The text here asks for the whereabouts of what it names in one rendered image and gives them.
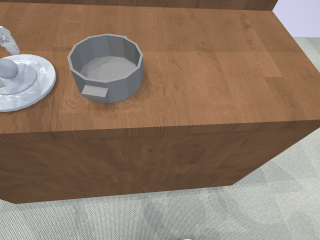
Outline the lid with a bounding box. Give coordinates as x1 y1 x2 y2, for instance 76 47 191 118
0 54 56 112

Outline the knob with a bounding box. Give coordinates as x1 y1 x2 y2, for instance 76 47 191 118
0 58 19 79

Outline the robot left hand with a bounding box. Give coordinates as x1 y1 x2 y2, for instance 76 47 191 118
0 26 20 88

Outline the pot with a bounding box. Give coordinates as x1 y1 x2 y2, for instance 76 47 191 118
67 33 143 103

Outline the table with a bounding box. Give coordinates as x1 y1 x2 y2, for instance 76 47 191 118
0 0 320 204

